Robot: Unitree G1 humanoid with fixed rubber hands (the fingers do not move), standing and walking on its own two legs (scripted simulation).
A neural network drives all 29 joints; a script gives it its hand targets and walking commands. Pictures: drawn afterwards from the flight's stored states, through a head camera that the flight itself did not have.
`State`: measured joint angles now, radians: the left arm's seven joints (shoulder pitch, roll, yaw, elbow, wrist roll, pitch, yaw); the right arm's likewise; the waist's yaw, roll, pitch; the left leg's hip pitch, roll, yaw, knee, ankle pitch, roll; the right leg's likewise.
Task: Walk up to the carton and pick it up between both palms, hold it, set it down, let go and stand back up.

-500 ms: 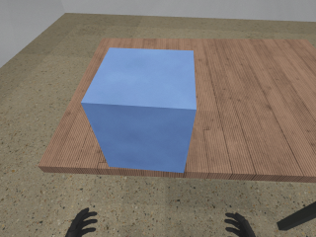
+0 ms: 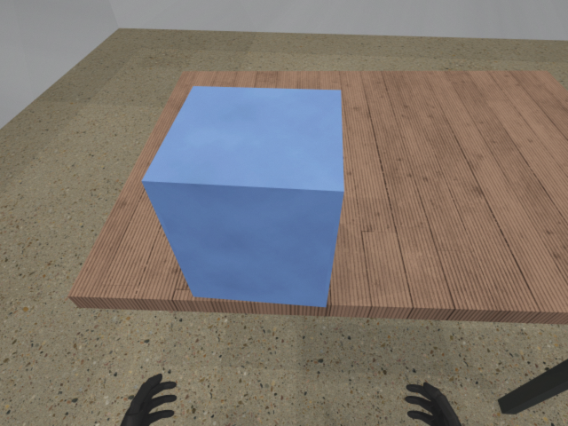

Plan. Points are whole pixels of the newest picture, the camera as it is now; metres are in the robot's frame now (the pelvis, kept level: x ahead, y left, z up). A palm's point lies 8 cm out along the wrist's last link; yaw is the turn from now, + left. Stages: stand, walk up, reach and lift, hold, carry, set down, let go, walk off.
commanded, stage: set down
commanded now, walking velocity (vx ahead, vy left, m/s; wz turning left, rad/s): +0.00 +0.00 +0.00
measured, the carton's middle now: (262, 200) +0.42 +0.05 +0.11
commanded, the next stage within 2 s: let go in 0.28 s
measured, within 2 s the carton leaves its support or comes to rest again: neither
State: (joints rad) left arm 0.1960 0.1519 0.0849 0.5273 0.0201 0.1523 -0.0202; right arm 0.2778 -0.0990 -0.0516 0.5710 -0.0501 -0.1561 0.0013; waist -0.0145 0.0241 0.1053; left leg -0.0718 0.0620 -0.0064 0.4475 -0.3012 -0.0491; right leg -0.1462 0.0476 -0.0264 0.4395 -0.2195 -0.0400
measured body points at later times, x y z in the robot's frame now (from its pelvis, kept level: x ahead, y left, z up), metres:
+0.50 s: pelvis +0.00 +0.00 +0.00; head +0.01 -0.01 +0.45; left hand +0.16 +0.23 -0.09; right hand +0.15 -0.21 -0.10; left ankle -0.03 +0.15 -0.74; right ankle +0.02 -0.09 -0.74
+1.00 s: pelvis +0.00 +0.00 +0.00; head +0.02 -0.01 +0.45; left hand +0.14 +0.27 -0.10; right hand +0.13 -0.24 -0.11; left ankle -0.03 +0.15 -0.74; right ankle +0.02 -0.09 -0.74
